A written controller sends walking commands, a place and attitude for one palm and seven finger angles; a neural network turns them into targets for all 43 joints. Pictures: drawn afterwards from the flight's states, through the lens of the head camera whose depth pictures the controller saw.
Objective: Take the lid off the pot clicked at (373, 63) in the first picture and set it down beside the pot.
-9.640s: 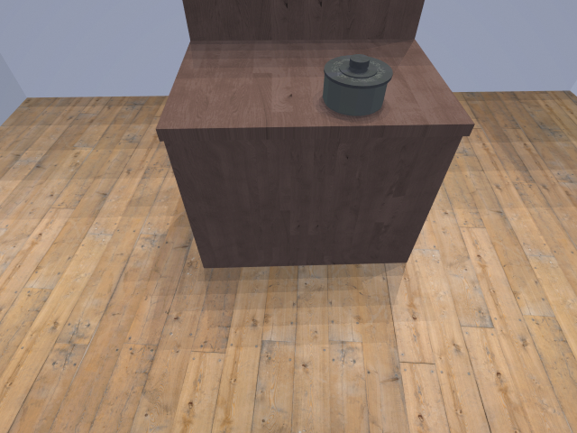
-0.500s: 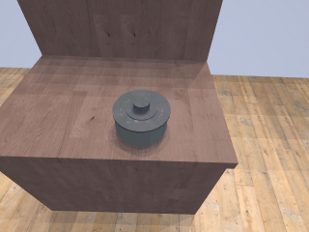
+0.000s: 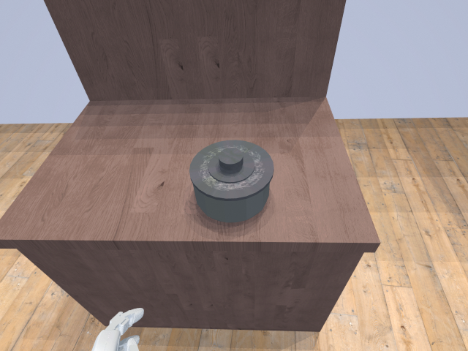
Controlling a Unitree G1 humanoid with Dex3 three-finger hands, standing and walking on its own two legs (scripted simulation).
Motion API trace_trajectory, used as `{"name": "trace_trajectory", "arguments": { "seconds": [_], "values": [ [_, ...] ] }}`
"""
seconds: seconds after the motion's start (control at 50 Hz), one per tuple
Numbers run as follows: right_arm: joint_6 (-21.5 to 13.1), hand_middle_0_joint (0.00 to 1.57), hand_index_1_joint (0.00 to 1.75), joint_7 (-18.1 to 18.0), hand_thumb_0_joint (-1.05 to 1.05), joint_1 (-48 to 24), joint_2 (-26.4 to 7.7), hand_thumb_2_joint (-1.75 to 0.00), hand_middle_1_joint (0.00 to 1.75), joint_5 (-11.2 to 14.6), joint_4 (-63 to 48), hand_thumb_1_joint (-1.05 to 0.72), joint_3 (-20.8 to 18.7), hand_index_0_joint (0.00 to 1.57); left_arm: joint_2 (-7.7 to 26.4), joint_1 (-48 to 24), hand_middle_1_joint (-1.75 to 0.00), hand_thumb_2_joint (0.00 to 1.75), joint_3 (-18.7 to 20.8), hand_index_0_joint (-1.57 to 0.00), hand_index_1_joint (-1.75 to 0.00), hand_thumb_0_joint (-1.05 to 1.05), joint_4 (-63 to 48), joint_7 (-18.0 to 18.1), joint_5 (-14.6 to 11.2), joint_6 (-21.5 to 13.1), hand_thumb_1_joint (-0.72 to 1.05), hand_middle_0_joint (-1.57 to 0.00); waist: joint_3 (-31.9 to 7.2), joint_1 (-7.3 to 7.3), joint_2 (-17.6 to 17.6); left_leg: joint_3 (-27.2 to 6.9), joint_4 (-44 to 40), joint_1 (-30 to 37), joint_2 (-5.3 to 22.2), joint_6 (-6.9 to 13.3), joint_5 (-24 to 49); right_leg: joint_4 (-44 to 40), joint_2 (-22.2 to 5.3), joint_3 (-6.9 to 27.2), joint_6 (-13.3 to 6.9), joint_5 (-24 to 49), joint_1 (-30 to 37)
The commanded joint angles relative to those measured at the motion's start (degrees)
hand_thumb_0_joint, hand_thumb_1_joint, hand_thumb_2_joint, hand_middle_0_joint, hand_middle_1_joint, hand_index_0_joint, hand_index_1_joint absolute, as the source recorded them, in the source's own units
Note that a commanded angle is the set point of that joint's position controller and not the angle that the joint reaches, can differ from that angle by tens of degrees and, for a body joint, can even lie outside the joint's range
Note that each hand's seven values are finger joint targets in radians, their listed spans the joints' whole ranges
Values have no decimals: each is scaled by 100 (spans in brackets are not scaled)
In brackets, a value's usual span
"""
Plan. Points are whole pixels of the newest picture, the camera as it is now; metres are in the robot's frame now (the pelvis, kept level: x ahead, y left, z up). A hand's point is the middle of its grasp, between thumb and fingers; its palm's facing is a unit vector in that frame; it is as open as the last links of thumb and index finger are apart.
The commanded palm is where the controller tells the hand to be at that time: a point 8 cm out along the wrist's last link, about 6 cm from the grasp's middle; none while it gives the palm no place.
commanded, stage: lift the closed hand beside the body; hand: left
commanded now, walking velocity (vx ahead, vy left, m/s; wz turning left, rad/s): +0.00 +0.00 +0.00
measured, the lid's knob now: (230, 159) +0.50 +0.04 +0.06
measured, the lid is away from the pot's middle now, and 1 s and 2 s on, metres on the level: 0.00 0.00 0.00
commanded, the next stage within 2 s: raise the hand higher, near the body in 0.42 s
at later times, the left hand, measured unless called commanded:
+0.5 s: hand out of the picture +0.10 +0.21 -0.03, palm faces +0.26 -0.91 -0.32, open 3.1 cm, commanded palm +0.06 +0.25 +0.01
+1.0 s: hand (86, 343) +0.13 +0.22 +0.05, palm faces +0.27 -0.88 -0.40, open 3.1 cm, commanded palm +0.09 +0.25 +0.08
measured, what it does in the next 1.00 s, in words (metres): stands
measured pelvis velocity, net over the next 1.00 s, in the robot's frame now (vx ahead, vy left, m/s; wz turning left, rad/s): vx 0.00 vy -0.02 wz -0.01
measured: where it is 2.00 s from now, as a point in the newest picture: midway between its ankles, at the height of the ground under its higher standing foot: outside the picture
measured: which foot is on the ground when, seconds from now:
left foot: down 0.00-1.00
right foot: down 0.00-1.00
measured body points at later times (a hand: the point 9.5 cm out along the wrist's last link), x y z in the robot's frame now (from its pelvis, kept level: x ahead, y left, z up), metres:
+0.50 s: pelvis -0.02 -0.02 +0.00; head -0.03 -0.02 +0.45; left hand +0.08 +0.26 +0.00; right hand +0.17 -0.22 -0.08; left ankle -0.01 +0.08 -0.74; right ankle -0.04 -0.12 -0.74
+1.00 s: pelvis +0.00 -0.02 +0.00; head -0.02 -0.03 +0.45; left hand +0.11 +0.26 +0.07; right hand +0.19 -0.24 -0.07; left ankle -0.01 +0.08 -0.74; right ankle -0.04 -0.12 -0.74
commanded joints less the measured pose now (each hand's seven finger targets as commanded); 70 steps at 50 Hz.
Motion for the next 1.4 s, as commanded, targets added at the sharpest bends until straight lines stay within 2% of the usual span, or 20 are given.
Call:
{"name": "trace_trajectory", "arguments": {
  "seconds": [0.0, 0.04, 0.06, 0.12, 0.16, 0.2, 0.26, 0.34, 0.38, 0.44, 0.54, 0.6, 0.64, 0.74, 0.78, 0.86, 0.98, 1.08, 1.28, 1.38],
  "values": [
    [88, 20, 30, 141, 0, -1051, -562, -90, 30, -90, -1531, -90, -442, 20, 353, 2180, -83, 90, 607, -68, -83, 0, -253, -345, 20, -116, 90, -68, 434, 470, -1899, -260, -268, -286, 468, -246, 1378, -244, 85, -288, -139, 1203, -557],
    [161, 20, 30, 68, 0, -1235, -533, -90, 30, -52, -2019, -90, -381, 20, 1241, 1830, -92, 90, 1382, -77, -92, 0, -1609, -348, -106, -441, 90, -77, 165, 530, -1236, -174, -336, -170, 429, -283, 1055, -315, 14, -171, -168, 975, -290],
    [158, 20, 30, 32, 0, -1295, -516, -90, 30, -54, -2283, -90, -299, 20, 1316, 1223, -97, 90, 1316, -82, -97, 0, -2431, -351, -138, -592, 90, -82, 63, 433, -708, -128, -371, -29, 389, -274, 882, -363, 6, -85, -160, 866, -318],
    [224, 20, 30, -94, 0, -1151, -351, -90, 30, -81, -2419, -90, -193, 20, 898, 377, -112, 90, 954, -95, -112, 0, -2736, -303, -162, -689, 90, -95, 372, 169, 201, -91, -353, 134, 373, -243, 438, -482, 53, 9, -163, 602, -691],
    [277, 20, 30, -135, 0, -1079, -360, -90, 30, -82, -2521, -90, -168, 20, 641, 160, -121, 90, 679, -104, -121, 0, -2762, -307, -140, -702, 90, -104, 630, 27, 316, -124, -335, 70, 358, -238, -11, -567, 97, -30, -157, 324, -955],
    [279, 20, 30, -171, 0, -975, -363, -90, 30, -84, -2591, -90, -154, 20, 535, 362, -131, 90, 576, -112, -131, 0, -2770, -323, -156, -714, 90, -112, 441, 43, 202, -169, -335, 169, 327, -207, -161, -548, 126, -40, -168, 207, -917],
    [272, 20, 30, -219, 0, -984, -389, -90, 30, -114, -2751, -90, -147, 20, 815, 653, -145, 90, 840, -126, -145, 0, -3416, -300, -209, -768, 90, -126, -103, 139, 51, -195, -286, 353, 335, -181, 57, -543, 140, -43, -171, 341, -628],
    [319, 20, 30, -288, 0, -1024, -391, -90, 30, -130, -2660, -90, -129, 20, 991, 818, -150, 90, 1118, -130, -150, 0, -3112, -232, -184, -692, 90, -130, 172, 127, -375, -197, -211, 196, 333, -154, 128, -617, 160, -49, -143, 326, -723],
    [322, 20, 30, -317, 0, -1083, -390, -90, 30, -134, -2651, -90, -120, 20, 975, 838, -150, 90, 1127, -130, -150, 0, -3138, -237, -181, -683, 90, -130, 274, 158, -352, -185, -212, 145, 317, -144, 156, -632, 136, -35, -147, 332, -718],
    [276, 20, 30, -331, 0, -1150, -357, -90, 30, -140, -2625, -90, -119, 20, 1264, 1184, -150, 90, 1441, -130, -150, 0, -3532, -201, -178, -692, 90, -130, -24, 309, 38, -187, -232, 341, 340, -152, 470, -589, 115, -25, -179, 579, -447],
    [230, 20, 30, -333, 0, -1220, -329, -90, 30, -139, -2498, -90, -147, 20, 1191, 1572, -150, 90, 1475, -130, -150, 0, -3513, -196, -166, -633, 90, -130, 84, 324, -399, -203, -219, 337, 377, -132, 762, -602, 110, -62, -151, 788, -402],
    [155, 20, 30, -323, 0, -1217, -338, -90, 30, -136, -2458, -90, -156, 20, 1064, 1548, -150, 90, 1285, -130, -150, 0, -3705, -224, -142, -675, 90, -130, 196, 300, -345, -193, -235, 375, 368, -106, 806, -589, 91, -69, -134, 816, -467],
    [125, 20, 30, -325, 0, -1227, -333, -90, 30, -137, -2435, -90, -192, 20, 1398, 1678, -150, 90, 1622, -130, -150, 0, -4008, -175, -136, -732, 90, -130, 19, 387, -361, -203, -239, 456, 387, -117, 966, -574, 88, -69, -141, 934, -329],
    [93, 20, 30, -330, 0, -1239, -287, -90, 30, -132, -2355, -90, -229, 20, 1397, 1851, -150, 90, 1729, -130, -150, 0, -4097, -141, -138, -758, 90, -130, 124, 396, -343, -160, -235, 515, 385, -120, 1085, -632, 80, -47, -141, 1036, -356],
    [99, 20, 30, -330, 0, -1254, -288, -90, 30, -122, -2386, -90, -237, 20, 1242, 1868, -150, 90, 1603, -130, -150, 0, -4183, -180, -153, -800, 90, -130, 191, 372, -410, -120, -221, 563, 393, -106, 1107, -642, 72, -41, -123, 1085, -408],
    [28, 20, 30, -291, 0, -1206, -293, -90, 30, -139, -2461, -90, -217, 20, 1387, 1690, -150, 90, 1634, -130, -150, 0, -4992, -170, -134, -904, 90, -130, -86, 383, 125, -150, -238, 772, 397, -128, 1413, -576, 62, -35, -141, 1303, -259],
    [147, 20, 30, -279, 0, -1229, -272, -90, 30, -137, -2460, -90, -221, 20, 1375, 1637, -150, 90, 1761, -130, -150, 0, -4816, -182, -155, -870, 90, -130, 231, 352, -319, -138, -247, 691, 426, -133, 1508, -604, 92, -78, -124, 1463, -357],
    [129, 20, 30, -267, 0, -1193, -287, -90, 30, -172, -2552, -90, -161, 20, 1503, 1264, -150, 90, 1806, -130, -150, 0, -5436, -175, -172, -950, 90, -130, -39, 359, -19, -172, -259, 861, 418, -133, 1463, -626, 75, -59, -122, 1373, -254],
    [235, 20, 30, -248, 0, -1259, -271, -90, 30, -183, -2563, -90, -113, 20, 1528, 1120, -150, 90, 1962, -130, -150, 0, -5485, -174, -227, -946, 90, -130, -60, 392, -231, -180, -249, 844, 427, -126, 1582, -633, 61, -54, -111, 1561, -154],
    [214, 20, 30, -256, 0, -1252, -261, -90, 30, -177, -2529, -90, -101, 20, 1678, 977, -150, 90, 2159, -130, -150, 0, -5692, -107, -248, -987, 90, -130, -124, 412, -84, -194, -254, 898, 445, -148, 1598, -637, 52, -49, -120, 1529, -126]
  ]
}}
